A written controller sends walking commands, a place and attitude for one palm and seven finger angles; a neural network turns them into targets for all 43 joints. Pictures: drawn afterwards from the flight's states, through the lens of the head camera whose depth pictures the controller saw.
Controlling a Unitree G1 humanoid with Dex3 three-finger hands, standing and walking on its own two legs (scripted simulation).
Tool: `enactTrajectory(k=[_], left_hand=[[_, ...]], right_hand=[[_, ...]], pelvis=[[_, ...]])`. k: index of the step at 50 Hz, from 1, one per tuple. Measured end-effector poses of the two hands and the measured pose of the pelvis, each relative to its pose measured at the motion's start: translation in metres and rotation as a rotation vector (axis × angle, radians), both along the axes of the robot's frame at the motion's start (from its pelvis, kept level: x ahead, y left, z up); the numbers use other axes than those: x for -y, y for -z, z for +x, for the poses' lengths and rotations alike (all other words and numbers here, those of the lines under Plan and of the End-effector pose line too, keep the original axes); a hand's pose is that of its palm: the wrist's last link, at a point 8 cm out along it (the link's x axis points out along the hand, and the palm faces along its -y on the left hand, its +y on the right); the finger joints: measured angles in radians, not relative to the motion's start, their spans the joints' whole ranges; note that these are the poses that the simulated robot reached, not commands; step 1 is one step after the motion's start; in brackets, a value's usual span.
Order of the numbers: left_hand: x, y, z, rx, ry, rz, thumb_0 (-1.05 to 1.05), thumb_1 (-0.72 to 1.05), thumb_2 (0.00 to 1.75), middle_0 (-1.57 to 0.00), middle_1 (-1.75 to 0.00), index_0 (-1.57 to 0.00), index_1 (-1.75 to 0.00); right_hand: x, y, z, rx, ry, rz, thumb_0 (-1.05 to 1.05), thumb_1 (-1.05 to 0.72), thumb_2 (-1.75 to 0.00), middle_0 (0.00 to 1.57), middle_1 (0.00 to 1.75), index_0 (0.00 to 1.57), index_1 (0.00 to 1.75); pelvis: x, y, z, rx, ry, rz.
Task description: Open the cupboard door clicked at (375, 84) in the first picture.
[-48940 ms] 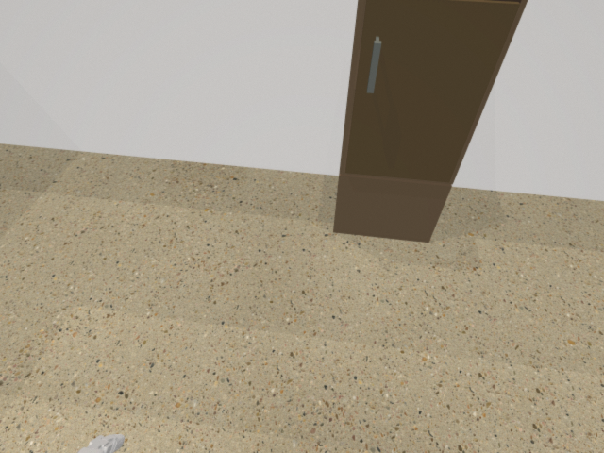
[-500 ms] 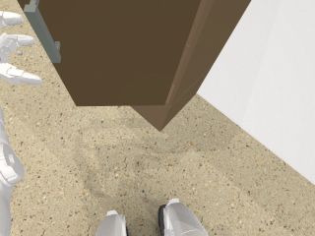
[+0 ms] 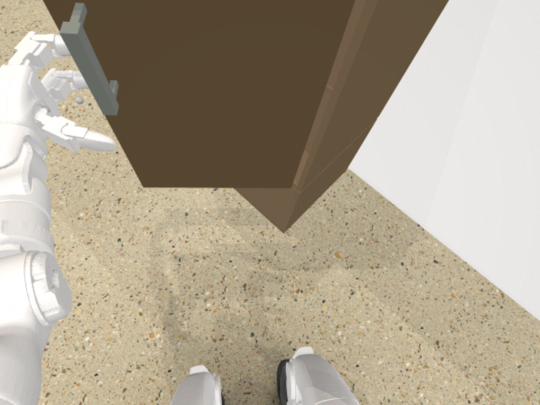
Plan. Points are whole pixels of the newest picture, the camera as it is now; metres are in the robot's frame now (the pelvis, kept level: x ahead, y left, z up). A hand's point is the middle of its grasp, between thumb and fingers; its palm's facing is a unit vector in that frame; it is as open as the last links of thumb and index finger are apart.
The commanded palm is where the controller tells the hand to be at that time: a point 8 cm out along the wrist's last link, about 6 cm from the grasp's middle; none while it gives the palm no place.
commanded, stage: slide the fingers in behind the handle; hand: left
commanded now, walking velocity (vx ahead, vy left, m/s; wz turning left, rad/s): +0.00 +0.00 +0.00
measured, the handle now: (96, 64) +0.58 +0.20 +0.08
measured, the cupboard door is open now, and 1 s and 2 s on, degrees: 46 46 61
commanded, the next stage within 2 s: close the thumb around the handle in 0.64 s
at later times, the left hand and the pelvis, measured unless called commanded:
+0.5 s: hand (101, 95) +0.53 +0.19 +0.09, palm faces -0.02 -1.00 -0.04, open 14.0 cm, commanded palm +0.50 +0.23 +0.08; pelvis +0.00 -0.01 +0.00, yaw -1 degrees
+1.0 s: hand (95, 99) +0.52 +0.20 +0.09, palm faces -0.04 -1.00 -0.02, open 12.1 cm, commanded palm +0.50 +0.24 +0.08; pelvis +0.00 +0.00 +0.00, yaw -1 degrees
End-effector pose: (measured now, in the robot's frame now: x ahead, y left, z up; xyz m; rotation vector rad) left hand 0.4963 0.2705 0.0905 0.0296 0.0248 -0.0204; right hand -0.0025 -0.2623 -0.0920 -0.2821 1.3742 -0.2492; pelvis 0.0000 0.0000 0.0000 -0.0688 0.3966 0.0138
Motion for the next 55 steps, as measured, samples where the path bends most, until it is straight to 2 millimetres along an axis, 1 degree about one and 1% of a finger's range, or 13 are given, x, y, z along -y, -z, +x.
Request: enactTrajectory(k=[6, 13, 16, 19, 22, 25, 29, 41, 44, 47, 55], left_hand=[[0.008, -0.001, 0.003, -0.009, 0.005, 0.015, -0.01, -0.5, 0.3, -0.26, -1.2, -0.29, -1.2], [0.033, 0.004, 0.012, -0.014, 0.041, -0.021, -0.01, -0.5, 0.3, -0.28, -1.2, -0.3, -1.2], [0.033, 0.005, 0.014, -0.011, 0.008, -0.024, -0.01, -0.5, 0.3, -0.28, -1.2, -0.3, -1.2], [0.029, 0.005, 0.015, -0.013, -0.005, 0.013, -0.01, -0.5, 0.3, -0.29, -1.2, -0.3, -1.2], [0.027, 0.003, 0.012, -0.006, -0.002, 0.03, -0.01, -0.5, 0.3, -0.29, -1.2, -0.3, -1.2], [0.025, 0.001, 0.009, -0.007, 0.004, 0.013, -0.01, -0.5, 0.3, -0.3, -1.2, -0.3, -1.2], [0.023, 0.002, 0.007, -0.025, 0.009, 0.0, -0.01, -0.5, 0.3, -0.3, -1.2, -0.3, -1.2], [0.022, 0.002, 0.005, -0.003, 0.015, -0.007, -0.01, -0.49, 0.31, -0.29, -1.19, -0.31, -1.2], [0.02, 0.003, 0.005, -0.008, 0.015, -0.007, -0.01, -0.43, 0.33, -0.3, -1.2, -0.31, -1.2], [0.018, 0.003, 0.005, -0.004, 0.017, -0.006, -0.01, -0.33, 0.38, -0.31, -1.21, -0.32, -1.22], [0.017, 0.004, 0.006, -0.003, 0.017, -0.017, -0.01, 0.04, 0.54, -0.31, -1.24, -0.34, -1.25]], right_hand=[[0.0, 0.004, -0.002, -0.019, -0.009, 0.013, 0.0, -0.9, -0.9, 0.21, 0.3, 0.21, 0.3], [0.003, 0.003, -0.005, -0.015, 0.008, 0.01, 0.0, -0.9, -0.9, 0.21, 0.3, 0.21, 0.3], [0.004, 0.002, -0.006, -0.005, 0.021, 0.01, 0.0, -0.9, -0.9, 0.21, 0.3, 0.21, 0.3], [0.004, 0.002, -0.008, -0.002, 0.032, 0.015, 0.0, -0.9, -0.9, 0.2, 0.3, 0.21, 0.3], [0.004, 0.003, -0.01, -0.009, 0.037, 0.023, 0.0, -0.9, -0.9, 0.2, 0.3, 0.21, 0.3], [0.003, 0.003, -0.01, -0.017, 0.034, 0.027, 0.0, -0.9, -0.9, 0.2, 0.3, 0.21, 0.3], [0.004, 0.001, -0.009, -0.014, 0.027, 0.021, 0.0, -0.9, -0.9, 0.21, 0.3, 0.21, 0.3], [0.007, -0.001, -0.002, 0.017, 0.013, -0.004, 0.0, -0.9, -0.9, 0.2, 0.3, 0.21, 0.3], [0.005, -0.001, -0.003, 0.018, 0.014, -0.006, 0.0, -0.9, -0.9, 0.2, 0.3, 0.21, 0.3], [0.003, -0.001, -0.004, 0.017, 0.017, -0.003, 0.0, -0.9, -0.9, 0.2, 0.3, 0.21, 0.3], [-0.004, 0.0, -0.009, 0.002, 0.023, 0.006, 0.0, -0.9, -0.9, 0.21, 0.3, 0.21, 0.3]], pelvis=[[0.003, 0.0, 0.0, -0.002, -0.008, 0.003], [0.005, 0.001, 0.003, -0.01, 0.0, 0.006], [0.006, 0.001, 0.003, -0.01, 0.01, 0.009], [0.007, 0.001, 0.003, -0.009, 0.016, 0.012], [0.007, 0.0, 0.004, -0.007, 0.018, 0.014], [0.007, -0.002, 0.004, -0.003, 0.017, 0.014], [0.007, -0.002, 0.003, 0.002, 0.011, 0.013], [0.004, -0.001, 0.001, 0.004, 0.013, 0.011], [0.003, 0.0, 0.0, 0.004, 0.012, 0.01], [0.001, 0.0, 0.0, 0.001, 0.015, 0.009], [-0.003, 0.0, 0.0, 0.002, 0.014, 0.006]])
